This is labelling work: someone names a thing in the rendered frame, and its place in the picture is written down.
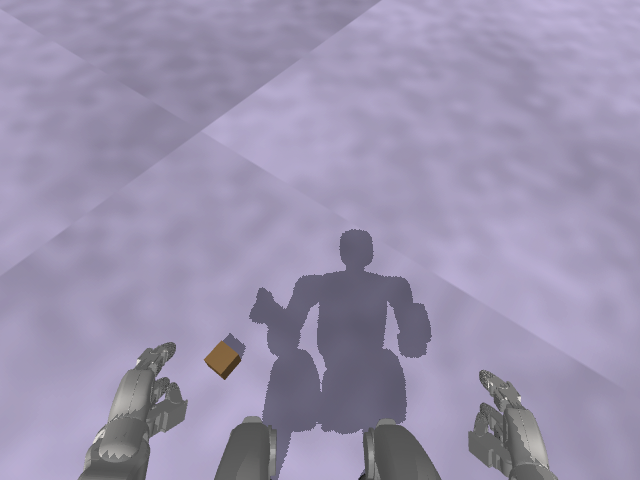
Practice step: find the right robot arm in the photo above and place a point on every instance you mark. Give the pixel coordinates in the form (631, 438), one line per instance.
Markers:
(531, 472)

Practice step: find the right robot hand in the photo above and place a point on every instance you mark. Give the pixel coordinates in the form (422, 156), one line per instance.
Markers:
(517, 439)

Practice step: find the left robot hand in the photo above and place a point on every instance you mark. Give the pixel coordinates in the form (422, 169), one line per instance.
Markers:
(138, 392)

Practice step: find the left robot arm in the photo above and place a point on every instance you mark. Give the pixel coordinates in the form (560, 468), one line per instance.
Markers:
(120, 451)

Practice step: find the small box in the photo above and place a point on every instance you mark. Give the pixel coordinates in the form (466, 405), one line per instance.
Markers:
(222, 359)

